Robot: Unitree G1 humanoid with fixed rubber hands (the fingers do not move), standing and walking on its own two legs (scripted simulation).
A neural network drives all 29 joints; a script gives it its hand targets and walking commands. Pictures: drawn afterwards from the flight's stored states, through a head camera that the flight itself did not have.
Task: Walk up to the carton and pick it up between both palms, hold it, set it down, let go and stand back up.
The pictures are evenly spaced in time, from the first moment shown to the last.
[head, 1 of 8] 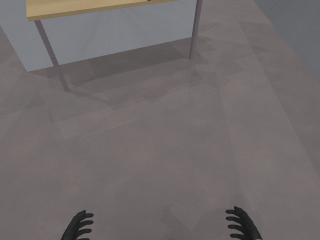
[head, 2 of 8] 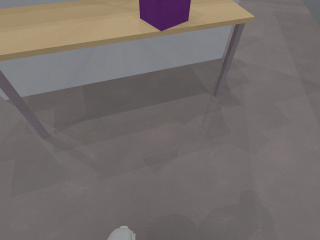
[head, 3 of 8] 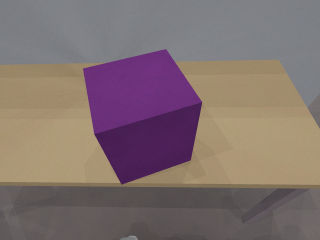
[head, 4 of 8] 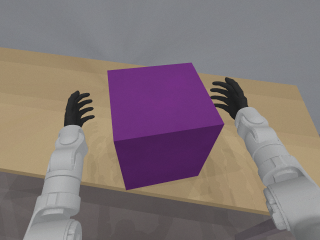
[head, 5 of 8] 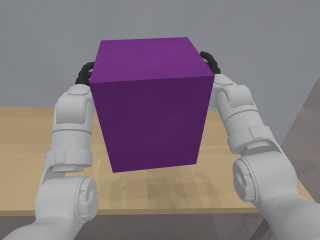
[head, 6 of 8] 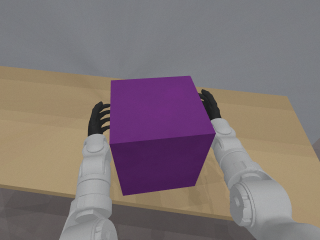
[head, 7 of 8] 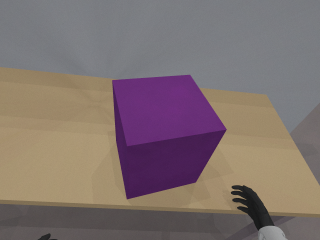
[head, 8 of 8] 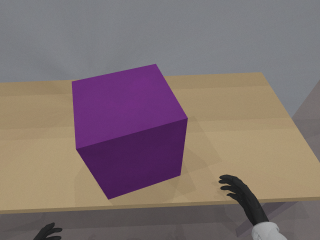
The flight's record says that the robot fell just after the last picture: no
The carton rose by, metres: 0.20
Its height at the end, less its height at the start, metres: +0.00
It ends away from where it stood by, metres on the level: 0.02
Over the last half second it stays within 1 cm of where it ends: yes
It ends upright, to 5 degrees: yes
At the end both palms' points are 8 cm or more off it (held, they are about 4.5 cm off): yes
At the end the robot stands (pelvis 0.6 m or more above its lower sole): yes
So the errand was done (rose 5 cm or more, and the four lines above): yes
